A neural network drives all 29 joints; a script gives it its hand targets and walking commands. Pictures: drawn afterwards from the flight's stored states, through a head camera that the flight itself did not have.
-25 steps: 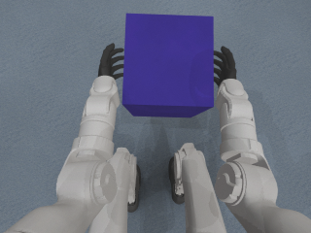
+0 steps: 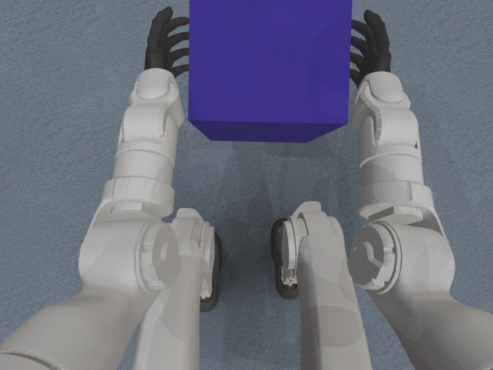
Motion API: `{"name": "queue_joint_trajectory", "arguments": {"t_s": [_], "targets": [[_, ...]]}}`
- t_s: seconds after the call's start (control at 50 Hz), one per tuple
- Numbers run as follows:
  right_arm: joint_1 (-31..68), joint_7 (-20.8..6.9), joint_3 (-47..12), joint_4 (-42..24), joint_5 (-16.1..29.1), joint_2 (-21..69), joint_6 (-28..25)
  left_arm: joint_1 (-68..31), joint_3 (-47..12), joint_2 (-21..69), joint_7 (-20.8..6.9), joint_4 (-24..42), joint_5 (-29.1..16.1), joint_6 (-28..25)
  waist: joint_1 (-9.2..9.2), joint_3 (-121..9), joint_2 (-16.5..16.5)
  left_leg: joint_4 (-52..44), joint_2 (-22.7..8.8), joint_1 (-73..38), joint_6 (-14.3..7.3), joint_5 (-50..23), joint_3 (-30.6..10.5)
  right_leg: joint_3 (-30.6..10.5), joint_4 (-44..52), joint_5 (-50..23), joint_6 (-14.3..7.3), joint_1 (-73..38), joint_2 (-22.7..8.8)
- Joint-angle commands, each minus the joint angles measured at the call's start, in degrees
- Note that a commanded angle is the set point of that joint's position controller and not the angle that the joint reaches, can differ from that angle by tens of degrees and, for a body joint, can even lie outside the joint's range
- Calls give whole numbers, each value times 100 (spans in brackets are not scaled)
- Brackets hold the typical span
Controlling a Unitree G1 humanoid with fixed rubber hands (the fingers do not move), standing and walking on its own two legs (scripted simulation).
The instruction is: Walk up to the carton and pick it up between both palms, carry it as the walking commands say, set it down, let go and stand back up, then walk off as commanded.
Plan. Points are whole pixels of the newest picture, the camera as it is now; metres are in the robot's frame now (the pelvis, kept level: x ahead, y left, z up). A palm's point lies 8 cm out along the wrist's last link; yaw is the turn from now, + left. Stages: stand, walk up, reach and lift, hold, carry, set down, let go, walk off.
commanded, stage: set down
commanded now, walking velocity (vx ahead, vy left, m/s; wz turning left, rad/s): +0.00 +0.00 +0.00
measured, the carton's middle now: (263, 70) +0.54 -0.05 -0.18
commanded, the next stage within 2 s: none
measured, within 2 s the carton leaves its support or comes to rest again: neither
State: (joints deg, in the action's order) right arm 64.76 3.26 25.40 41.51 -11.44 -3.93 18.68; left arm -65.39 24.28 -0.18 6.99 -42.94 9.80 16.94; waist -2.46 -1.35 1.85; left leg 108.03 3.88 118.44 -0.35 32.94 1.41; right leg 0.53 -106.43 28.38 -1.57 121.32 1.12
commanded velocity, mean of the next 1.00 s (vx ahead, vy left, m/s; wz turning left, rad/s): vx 0.00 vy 0.00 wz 0.00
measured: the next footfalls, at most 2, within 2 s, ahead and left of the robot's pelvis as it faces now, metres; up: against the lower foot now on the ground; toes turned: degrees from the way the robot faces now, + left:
none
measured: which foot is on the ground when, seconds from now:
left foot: down 0.00-1.00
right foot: down 0.00-1.00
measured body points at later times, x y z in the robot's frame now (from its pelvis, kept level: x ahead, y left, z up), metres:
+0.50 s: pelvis +0.00 +0.00 -0.05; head +0.35 -0.03 +0.23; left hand +0.55 +0.10 -0.20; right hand +0.53 -0.20 -0.20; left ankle +0.09 +0.11 -0.43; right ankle +0.11 -0.11 -0.43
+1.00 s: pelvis +0.00 +0.00 -0.09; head +0.36 -0.03 +0.17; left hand +0.56 +0.09 -0.25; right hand +0.55 -0.20 -0.25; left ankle +0.09 +0.11 -0.43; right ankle +0.11 -0.11 -0.43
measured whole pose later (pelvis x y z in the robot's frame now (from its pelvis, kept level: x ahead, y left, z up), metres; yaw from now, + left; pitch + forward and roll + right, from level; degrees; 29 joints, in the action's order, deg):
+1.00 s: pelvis +0.00 +0.00 -0.09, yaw +0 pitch +37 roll +1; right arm 81.2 6.6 14.3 53.1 1.0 -15.0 15.4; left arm -81.4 13.3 -10.1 11.4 -53.0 -2.5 14.0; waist -3.4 18.0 1.9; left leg 126.6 4.9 127.8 0.1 36.3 2.0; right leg 1.0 -124.7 30.9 -1.7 131.0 0.9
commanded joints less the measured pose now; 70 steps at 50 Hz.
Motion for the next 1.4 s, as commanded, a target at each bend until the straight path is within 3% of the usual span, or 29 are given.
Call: {"name": "queue_joint_trajectory", "arguments": {"t_s": [0.0,0.64,0.84,1.1,1.38], "targets": [[3763,-1279,-2720,-116,800,5248,-196,-3979,-2617,5212,-1251,195,-702,-227,-156,-6546,-208,-808,763,-2215,120,-1399,76,-19,607,-2040,208,-4477,751],[5004,-1363,-3081,121,1613,4370,-507,-5300,-3162,4474,-1217,207,-1554,-516,-267,-6117,-130,596,603,-1949,96,-1777,111,56,-789,-2313,131,-3856,512],[5426,-1323,-3358,-89,2019,4284,-576,-5693,-3451,4418,-1160,404,-1927,-578,-297,-6559,-151,909,586,-2224,59,-1989,152,103,-1094,-2594,121,-4122,476],[5315,-1461,-2966,374,1782,4299,-609,-5539,-3014,4454,-1274,-144,-1730,-615,-280,-5424,-121,959,589,-1690,20,-1607,147,73,-1126,-2127,69,-3461,466],[5523,-1495,-2974,460,1928,4074,-686,-5731,-3149,4322,-1280,-135,-1854,-651,-377,-5245,79,1059,552,-1858,30,-1503,145,101,-1218,-1951,20,-3345,415]]}}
